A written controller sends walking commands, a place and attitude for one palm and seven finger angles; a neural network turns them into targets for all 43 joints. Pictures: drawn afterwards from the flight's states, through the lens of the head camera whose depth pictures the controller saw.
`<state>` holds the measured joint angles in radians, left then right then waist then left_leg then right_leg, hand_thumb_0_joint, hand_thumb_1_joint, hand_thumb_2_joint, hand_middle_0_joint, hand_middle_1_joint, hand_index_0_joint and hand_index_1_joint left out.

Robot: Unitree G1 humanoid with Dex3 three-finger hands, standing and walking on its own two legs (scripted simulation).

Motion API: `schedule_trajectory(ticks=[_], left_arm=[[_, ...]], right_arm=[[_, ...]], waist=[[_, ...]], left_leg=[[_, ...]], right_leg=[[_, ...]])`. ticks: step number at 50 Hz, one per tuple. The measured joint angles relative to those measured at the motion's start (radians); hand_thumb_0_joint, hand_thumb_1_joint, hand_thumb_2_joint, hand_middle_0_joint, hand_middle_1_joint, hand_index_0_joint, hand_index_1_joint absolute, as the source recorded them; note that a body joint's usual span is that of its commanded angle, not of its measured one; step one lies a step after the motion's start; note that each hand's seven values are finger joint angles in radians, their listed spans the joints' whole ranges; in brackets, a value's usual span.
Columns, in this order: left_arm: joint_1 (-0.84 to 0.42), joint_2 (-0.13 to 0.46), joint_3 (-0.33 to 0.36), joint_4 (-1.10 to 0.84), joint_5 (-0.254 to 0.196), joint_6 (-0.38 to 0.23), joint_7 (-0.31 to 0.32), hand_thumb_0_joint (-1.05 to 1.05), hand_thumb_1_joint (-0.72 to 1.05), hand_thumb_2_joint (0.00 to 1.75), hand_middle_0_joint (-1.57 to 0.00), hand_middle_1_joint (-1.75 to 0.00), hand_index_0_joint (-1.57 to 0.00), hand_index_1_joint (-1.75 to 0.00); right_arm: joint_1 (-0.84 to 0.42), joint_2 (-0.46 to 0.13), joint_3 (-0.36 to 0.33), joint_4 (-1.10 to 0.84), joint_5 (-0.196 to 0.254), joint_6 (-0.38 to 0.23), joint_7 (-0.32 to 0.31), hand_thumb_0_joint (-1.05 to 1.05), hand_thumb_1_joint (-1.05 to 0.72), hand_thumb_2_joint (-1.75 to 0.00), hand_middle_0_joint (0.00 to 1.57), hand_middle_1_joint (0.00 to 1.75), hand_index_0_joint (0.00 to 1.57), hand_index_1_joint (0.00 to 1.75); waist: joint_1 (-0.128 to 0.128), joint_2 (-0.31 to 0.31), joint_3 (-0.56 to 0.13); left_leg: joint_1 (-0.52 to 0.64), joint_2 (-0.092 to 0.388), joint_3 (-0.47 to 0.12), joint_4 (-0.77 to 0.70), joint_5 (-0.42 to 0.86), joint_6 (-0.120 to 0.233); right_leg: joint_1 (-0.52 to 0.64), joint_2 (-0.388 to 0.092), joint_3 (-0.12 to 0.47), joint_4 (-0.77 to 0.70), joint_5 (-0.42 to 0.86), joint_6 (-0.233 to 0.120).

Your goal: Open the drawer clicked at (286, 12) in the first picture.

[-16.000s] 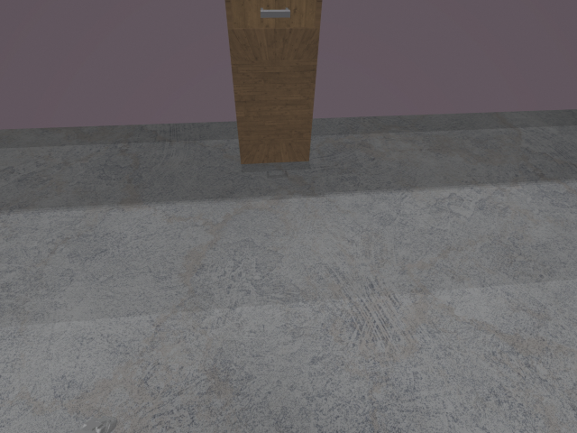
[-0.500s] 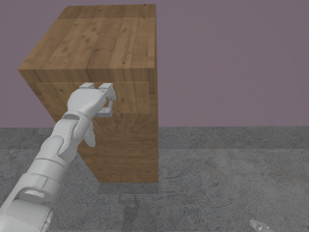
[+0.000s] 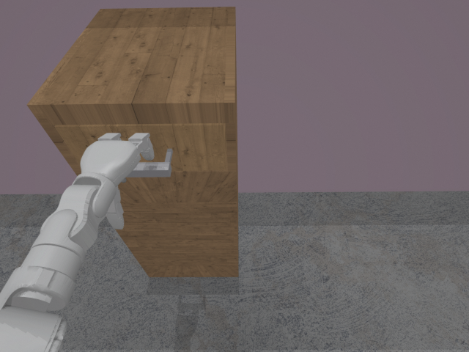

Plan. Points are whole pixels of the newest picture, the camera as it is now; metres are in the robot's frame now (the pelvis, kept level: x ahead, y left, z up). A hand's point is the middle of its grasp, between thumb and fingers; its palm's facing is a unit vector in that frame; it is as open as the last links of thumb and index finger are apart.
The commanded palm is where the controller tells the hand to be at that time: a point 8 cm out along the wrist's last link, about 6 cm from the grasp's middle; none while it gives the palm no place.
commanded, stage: move the hooked fingers above the handle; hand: left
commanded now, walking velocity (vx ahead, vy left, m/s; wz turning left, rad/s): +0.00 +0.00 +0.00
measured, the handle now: (144, 161) +0.47 +0.23 +0.03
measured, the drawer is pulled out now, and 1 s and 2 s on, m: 0.00 0.00 0.00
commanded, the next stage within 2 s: lower the fingers behind the handle in 1.66 s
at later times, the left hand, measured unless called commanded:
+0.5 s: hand (122, 160) +0.42 +0.24 +0.09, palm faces -0.10 -0.04 -0.99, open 13.8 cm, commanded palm +0.40 +0.24 +0.14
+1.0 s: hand (126, 148) +0.43 +0.23 +0.11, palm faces +0.05 -0.05 -1.00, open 13.5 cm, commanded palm +0.39 +0.24 +0.14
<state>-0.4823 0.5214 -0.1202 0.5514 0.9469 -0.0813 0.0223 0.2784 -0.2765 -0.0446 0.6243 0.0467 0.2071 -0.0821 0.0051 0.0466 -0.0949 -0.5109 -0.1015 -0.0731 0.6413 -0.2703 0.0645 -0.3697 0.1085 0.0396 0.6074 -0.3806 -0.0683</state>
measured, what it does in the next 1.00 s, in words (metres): stands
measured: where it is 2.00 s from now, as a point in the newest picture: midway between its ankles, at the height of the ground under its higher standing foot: outside the picture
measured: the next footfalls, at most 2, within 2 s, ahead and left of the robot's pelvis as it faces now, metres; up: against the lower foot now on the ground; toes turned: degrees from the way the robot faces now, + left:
none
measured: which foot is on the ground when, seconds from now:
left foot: down 0.00-1.00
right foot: down 0.00-1.00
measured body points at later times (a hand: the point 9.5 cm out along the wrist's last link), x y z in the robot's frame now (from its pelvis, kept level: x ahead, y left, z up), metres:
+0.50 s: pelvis -0.01 +0.00 +0.00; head +0.00 -0.01 +0.45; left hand +0.42 +0.24 +0.14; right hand +0.09 -0.25 -0.12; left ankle +0.02 +0.08 -0.72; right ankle -0.05 -0.08 -0.72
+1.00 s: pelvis -0.01 +0.01 +0.00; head +0.00 +0.00 +0.45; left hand +0.43 +0.23 +0.16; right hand +0.10 -0.23 -0.13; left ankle +0.02 +0.08 -0.72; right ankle -0.05 -0.08 -0.72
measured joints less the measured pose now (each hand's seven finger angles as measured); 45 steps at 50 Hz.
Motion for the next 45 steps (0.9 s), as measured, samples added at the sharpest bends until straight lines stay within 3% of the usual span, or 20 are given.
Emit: schedule_trajectory(ticks=[4, 9, 12, 17, 25, 29, 33, 36, 41, 45], left_arm=[[-0.054, -0.037, -0.018, -0.025, 0.007, -0.052, 0.100, -0.01, -0.49, 0.30, -0.33, -1.21, -0.33, -1.21], [-0.163, -0.055, 0.004, 0.093, 0.026, 0.062, 0.201, 0.00, -0.49, 0.30, -0.36, -1.24, -0.32, -1.21], [-0.188, -0.083, -0.024, 0.132, 0.033, 0.133, 0.202, 0.00, -0.49, 0.30, -0.41, -1.28, -0.36, -1.27], [-0.217, -0.100, -0.029, 0.212, 0.026, 0.211, 0.121, 0.00, -0.49, 0.30, -0.38, -1.26, -0.36, -1.32], [-0.190, -0.023, 0.016, 0.291, 0.046, 0.147, 0.005, 0.00, -0.49, 0.30, -0.33, -1.22, -0.31, -1.26], [-0.108, 0.019, 0.051, 0.259, 0.031, 0.063, -0.019, 0.00, -0.49, 0.30, -0.32, -1.21, -0.31, -1.23], [-0.074, 0.031, 0.047, 0.124, 0.028, -0.050, 0.039, 0.00, -0.49, 0.30, -0.33, -1.21, -0.28, -1.20], [-0.106, 0.019, 0.018, 0.069, 0.031, -0.080, 0.117, -0.01, -0.49, 0.30, -0.33, -1.21, -0.29, -1.20], [-0.185, -0.036, 0.007, 0.132, 0.015, 0.027, 0.207, -0.01, -0.49, 0.30, -0.38, -1.26, -0.33, -1.23], [-0.196, -0.080, -0.011, 0.176, 0.023, 0.135, 0.195, 0.00, -0.49, 0.30, -0.41, -1.29, -0.38, -1.31]], right_arm=[[-0.030, -0.010, -0.015, 0.034, -0.004, -0.021, 0.009, 0.00, -0.91, -0.90, 0.20, 0.30, 0.20, 0.30], [-0.066, 0.008, 0.014, 0.046, -0.002, -0.015, 0.026, 0.00, -0.91, -0.90, 0.20, 0.30, 0.19, 0.29], [-0.059, 0.017, 0.033, 0.041, 0.002, 0.008, 0.035, 0.00, -0.91, -0.90, 0.20, 0.30, 0.19, 0.29], [-0.047, 0.041, 0.071, 0.024, 0.020, 0.042, 0.024, 0.00, -0.91, -0.90, 0.20, 0.30, 0.20, 0.30], [-0.010, 0.033, 0.079, -0.038, 0.024, 0.033, 0.000, 0.00, -0.91, -0.90, 0.20, 0.30, 0.20, 0.30], [0.018, 0.010, 0.046, -0.050, 0.015, 0.014, -0.006, 0.00, -0.91, -0.90, 0.20, 0.30, 0.20, 0.30], [0.045, -0.003, 0.001, -0.011, 0.000, -0.015, -0.008, 0.00, -0.91, -0.90, 0.20, 0.30, 0.20, 0.30], [0.042, -0.010, -0.020, 0.032, -0.005, -0.030, 0.001, 0.00, -0.91, -0.90, 0.20, 0.30, 0.20, 0.30], [0.004, -0.005, -0.008, 0.067, -0.003, -0.022, 0.030, 0.00, -0.91, -0.90, 0.20, 0.30, 0.19, 0.29], [-0.013, 0.011, 0.023, 0.056, 0.004, 0.011, 0.045, 0.00, -0.91, -0.90, 0.20, 0.30, 0.19, 0.29]], waist=[[0.000, 0.003, 0.002], [-0.013, -0.001, -0.022], [-0.006, 0.009, -0.042], [-0.020, 0.008, -0.062], [-0.047, -0.009, -0.044], [-0.038, -0.009, -0.015], [-0.015, -0.012, 0.004], [-0.010, -0.006, -0.001], [-0.016, 0.000, -0.028], [-0.011, 0.009, -0.058]], left_leg=[[-0.039, -0.011, -0.004, 0.030, -0.003, 0.005], [-0.067, -0.009, 0.020, 0.029, 0.001, 0.008], [-0.055, -0.006, 0.028, 0.013, 0.007, 0.011], [-0.004, -0.002, 0.040, -0.021, 0.015, 0.012], [0.011, 0.011, 0.042, -0.024, 0.019, 0.004], [-0.019, 0.014, 0.035, -0.002, 0.015, 0.004], [-0.065, 0.005, 0.007, 0.035, 0.006, 0.005], [-0.098, -0.006, -0.010, 0.065, -0.005, 0.006], [-0.111, -0.009, 0.003, 0.065, -0.009, 0.012], [-0.079, -0.005, 0.023, 0.038, -0.004, 0.017]], right_leg=[[-0.040, -0.009, -0.010, 0.038, -0.014, 0.007], [-0.081, -0.010, 0.012, 0.058, -0.015, 0.013], [-0.072, -0.009, 0.022, 0.044, -0.006, 0.016], [-0.028, -0.009, 0.038, 0.017, 0.005, 0.018], [-0.014, 0.003, 0.041, 0.012, 0.015, 0.009], [-0.036, 0.008, 0.031, 0.020, 0.015, 0.008], [-0.067, 0.004, -0.001, 0.038, 0.003, 0.008], [-0.091, -0.001, -0.022, 0.058, -0.011, 0.010], [-0.110, -0.007, -0.009, 0.069, -0.018, 0.017], [-0.086, -0.007, 0.014, 0.050, -0.010, 0.021]])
